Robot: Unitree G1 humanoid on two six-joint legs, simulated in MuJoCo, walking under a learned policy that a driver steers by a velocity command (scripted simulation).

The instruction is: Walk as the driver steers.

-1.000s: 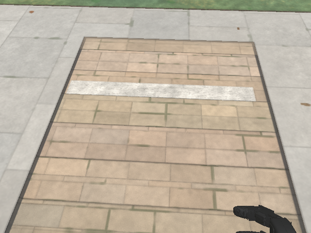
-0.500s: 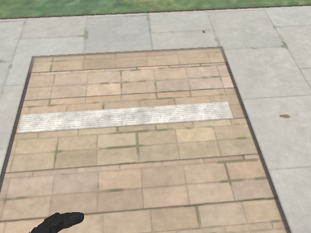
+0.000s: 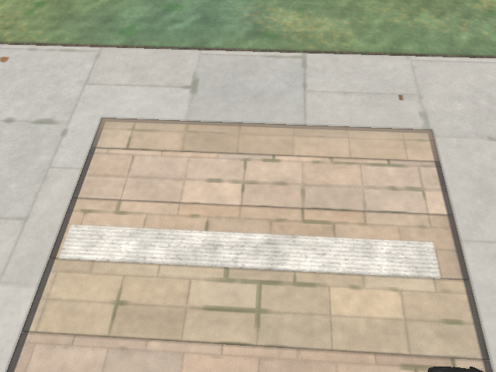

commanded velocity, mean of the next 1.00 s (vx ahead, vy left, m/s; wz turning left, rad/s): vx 0.06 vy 0.00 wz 0.00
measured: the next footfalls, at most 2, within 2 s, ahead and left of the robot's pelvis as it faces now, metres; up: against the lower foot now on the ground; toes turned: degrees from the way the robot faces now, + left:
left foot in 0.06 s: +0.22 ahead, +0.13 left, +0.00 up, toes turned +2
right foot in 0.40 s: +0.15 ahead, -0.11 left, +0.00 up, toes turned -1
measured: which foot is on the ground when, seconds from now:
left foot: up 0.00-0.04, down 0.06-1.00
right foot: down 0.00-0.08, up 0.10-0.38, down 0.40-1.00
